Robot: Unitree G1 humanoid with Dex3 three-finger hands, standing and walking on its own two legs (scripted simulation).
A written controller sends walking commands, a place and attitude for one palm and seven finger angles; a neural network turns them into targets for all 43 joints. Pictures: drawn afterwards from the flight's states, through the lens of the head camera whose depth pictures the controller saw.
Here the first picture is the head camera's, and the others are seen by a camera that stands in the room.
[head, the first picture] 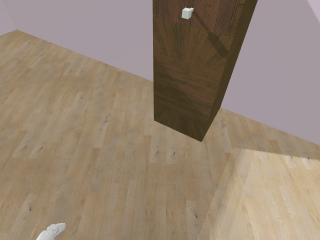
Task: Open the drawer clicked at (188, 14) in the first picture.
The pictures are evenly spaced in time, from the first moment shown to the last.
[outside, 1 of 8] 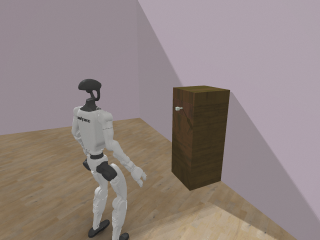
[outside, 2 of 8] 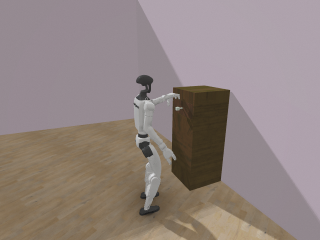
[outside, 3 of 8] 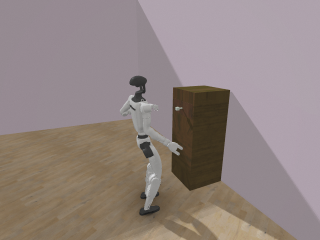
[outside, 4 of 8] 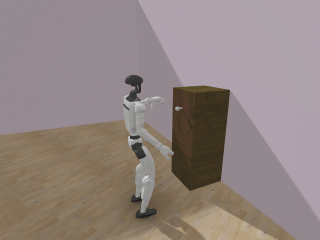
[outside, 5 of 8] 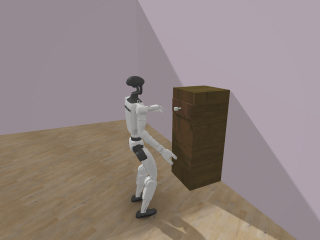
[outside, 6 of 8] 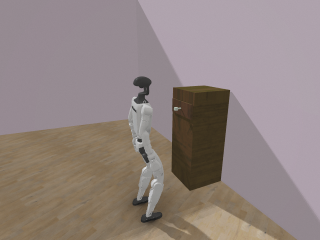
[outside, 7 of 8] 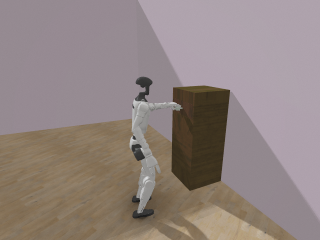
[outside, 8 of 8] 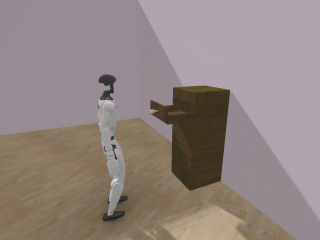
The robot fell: no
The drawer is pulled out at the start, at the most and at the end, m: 0.00 0.30 0.30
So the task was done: yes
